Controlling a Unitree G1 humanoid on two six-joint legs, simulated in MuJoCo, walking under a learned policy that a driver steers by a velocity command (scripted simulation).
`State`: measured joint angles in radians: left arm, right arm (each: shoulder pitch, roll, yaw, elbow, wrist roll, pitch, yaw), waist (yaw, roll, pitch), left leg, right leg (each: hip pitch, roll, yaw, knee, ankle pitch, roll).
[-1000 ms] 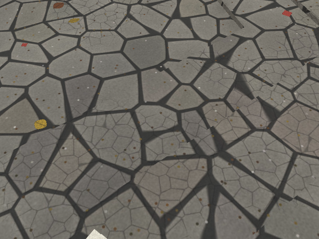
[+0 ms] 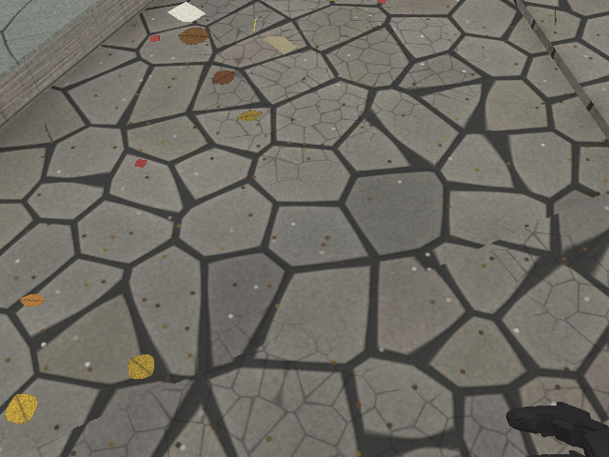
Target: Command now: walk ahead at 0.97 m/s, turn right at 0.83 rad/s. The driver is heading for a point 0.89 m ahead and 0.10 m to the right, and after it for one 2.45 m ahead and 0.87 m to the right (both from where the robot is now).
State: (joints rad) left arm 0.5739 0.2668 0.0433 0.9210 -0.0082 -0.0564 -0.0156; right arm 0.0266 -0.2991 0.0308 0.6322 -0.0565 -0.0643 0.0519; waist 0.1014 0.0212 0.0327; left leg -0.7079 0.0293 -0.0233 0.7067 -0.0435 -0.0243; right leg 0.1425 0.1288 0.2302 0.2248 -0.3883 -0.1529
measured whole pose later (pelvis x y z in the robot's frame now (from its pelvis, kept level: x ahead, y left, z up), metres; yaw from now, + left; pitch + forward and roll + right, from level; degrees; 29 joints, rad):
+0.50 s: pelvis +0.50 -0.06 -0.06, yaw -27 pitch +1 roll +2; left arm -0.11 0.30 -0.01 0.65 0.04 -0.02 -0.09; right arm 0.56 -0.26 -0.01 0.96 -0.02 -0.11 -0.02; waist -0.07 -0.04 0.06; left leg 0.26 -0.05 0.27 0.33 -0.45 -0.03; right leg -0.72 0.03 -0.17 0.78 0.00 -0.15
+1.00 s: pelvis +0.93 -0.22 -0.09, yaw -19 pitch -1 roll -2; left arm 0.27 0.29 0.02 0.81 0.01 -0.07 0.04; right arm 0.22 -0.32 -0.05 0.73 -0.03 -0.07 0.05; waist -0.01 0.05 0.09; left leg -0.47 -0.14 0.02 0.54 -0.07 0.15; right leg -0.25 0.10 -0.04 1.45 -0.61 0.06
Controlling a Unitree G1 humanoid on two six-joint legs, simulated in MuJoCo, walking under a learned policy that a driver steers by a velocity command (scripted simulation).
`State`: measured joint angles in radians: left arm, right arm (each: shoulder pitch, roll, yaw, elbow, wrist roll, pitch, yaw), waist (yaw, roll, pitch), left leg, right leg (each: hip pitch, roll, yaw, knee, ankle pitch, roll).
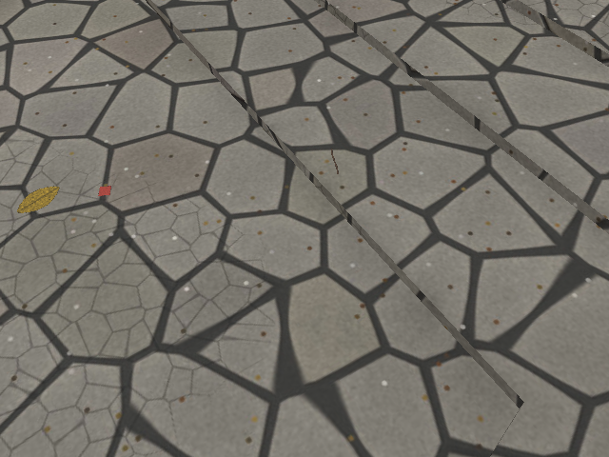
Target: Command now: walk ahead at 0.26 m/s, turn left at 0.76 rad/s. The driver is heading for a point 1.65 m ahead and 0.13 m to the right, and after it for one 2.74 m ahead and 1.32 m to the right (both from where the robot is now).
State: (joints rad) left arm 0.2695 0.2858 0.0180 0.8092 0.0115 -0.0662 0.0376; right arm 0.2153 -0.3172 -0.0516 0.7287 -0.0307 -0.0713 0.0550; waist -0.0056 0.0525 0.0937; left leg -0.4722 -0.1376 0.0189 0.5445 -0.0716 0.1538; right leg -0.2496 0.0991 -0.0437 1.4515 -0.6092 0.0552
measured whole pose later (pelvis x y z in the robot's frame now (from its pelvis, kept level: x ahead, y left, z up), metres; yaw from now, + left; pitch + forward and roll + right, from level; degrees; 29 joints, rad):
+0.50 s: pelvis +0.20 -0.05 +0.02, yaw +19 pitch +1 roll +0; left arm 0.16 0.28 0.03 0.66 0.00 -0.05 0.00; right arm 0.19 -0.25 -0.03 0.64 -0.01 0.05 -0.08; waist 0.00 -0.03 -0.02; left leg -0.18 -0.23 -0.35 0.51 -0.29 0.10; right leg -0.52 0.03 0.07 0.71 -0.11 0.05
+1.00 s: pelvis +0.25 -0.03 +0.02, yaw -4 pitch +1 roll +1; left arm 0.22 0.33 0.10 0.61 -0.03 0.07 0.05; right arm 0.12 -0.28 -0.08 0.70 0.01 -0.02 -0.01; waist 0.03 -0.03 0.05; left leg -0.27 -0.10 -0.16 0.45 -0.19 -0.01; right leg -0.37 0.21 0.41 0.54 -0.23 0.00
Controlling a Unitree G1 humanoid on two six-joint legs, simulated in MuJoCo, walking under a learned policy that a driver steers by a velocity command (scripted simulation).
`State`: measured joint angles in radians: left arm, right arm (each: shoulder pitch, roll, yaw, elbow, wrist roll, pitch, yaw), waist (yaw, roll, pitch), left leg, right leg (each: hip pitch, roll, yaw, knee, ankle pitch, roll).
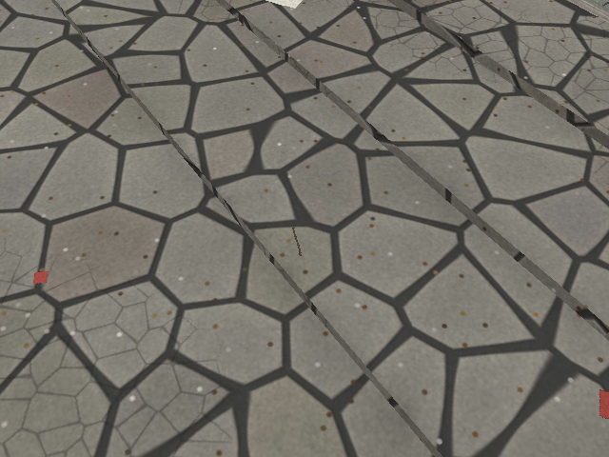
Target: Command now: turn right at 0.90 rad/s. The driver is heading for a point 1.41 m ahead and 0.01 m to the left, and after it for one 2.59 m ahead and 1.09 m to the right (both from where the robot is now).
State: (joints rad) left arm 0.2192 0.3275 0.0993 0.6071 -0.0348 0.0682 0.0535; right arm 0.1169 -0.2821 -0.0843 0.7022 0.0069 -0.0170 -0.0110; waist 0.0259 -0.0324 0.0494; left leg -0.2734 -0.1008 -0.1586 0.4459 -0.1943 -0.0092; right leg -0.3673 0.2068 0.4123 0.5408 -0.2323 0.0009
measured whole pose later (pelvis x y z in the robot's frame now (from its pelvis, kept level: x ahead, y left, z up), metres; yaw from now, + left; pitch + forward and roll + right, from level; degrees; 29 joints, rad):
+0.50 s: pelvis +0.02 -0.03 +0.01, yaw -24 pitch +3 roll -1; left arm 0.11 0.27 0.04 0.52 0.00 0.05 0.01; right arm 0.19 -0.32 -0.07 0.74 0.01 0.01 0.00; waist -0.05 0.04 0.06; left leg -0.22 0.14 0.17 0.55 -0.31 -0.02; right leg -0.43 -0.04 -0.04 0.77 -0.40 0.03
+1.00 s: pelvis +0.04 +0.00 -0.01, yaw -3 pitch +3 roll -2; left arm 0.08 0.30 0.10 0.67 0.00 0.01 0.05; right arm 0.23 -0.31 -0.09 0.61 0.00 0.03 0.01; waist -0.02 -0.05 0.05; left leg -0.37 -0.03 0.00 0.61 -0.29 0.07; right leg -0.59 -0.06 0.00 1.35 -0.56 0.06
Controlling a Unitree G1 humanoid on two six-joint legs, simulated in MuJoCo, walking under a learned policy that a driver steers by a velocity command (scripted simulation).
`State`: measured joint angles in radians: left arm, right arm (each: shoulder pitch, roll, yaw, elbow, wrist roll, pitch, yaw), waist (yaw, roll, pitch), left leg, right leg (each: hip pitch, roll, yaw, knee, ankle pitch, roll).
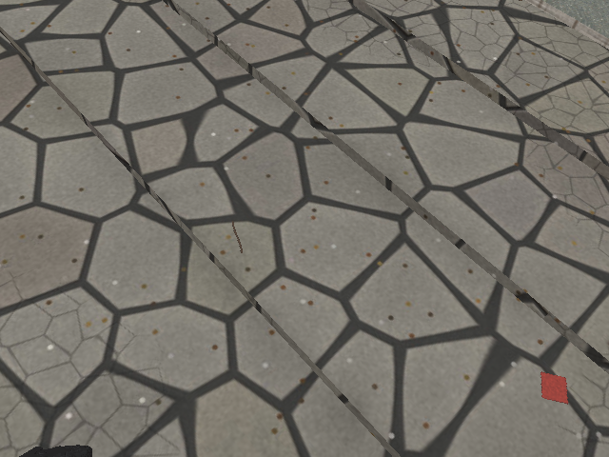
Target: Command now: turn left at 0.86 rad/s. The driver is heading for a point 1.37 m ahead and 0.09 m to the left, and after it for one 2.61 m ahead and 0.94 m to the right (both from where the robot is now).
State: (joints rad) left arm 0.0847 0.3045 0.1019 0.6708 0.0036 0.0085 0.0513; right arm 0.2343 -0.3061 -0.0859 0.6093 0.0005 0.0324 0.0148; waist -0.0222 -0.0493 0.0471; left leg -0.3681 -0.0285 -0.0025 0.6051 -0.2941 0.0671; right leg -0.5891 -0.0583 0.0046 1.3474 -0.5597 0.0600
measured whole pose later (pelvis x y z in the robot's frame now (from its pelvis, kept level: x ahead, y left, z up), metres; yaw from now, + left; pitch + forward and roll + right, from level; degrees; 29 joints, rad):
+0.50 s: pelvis +0.16 -0.02 +0.00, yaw +25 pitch +4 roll +0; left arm 0.19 0.31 0.06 0.71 0.05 -0.06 0.00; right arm 0.30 -0.33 -0.07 0.66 -0.02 -0.01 0.02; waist 0.00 0.03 -0.03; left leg -0.37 -0.13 -0.22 1.00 -0.42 0.07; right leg -0.34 0.04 0.03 0.56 -0.29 -0.02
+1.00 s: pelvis +0.48 +0.15 +0.00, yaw +17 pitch +1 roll +1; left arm 0.39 0.28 0.05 0.90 0.01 -0.04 -0.03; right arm 0.20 -0.26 -0.02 0.73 -0.05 -0.07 0.00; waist 0.05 -0.02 0.02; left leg -0.25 -0.01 0.11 0.50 -0.27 0.03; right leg -0.41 -0.04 0.03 1.24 -0.28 -0.11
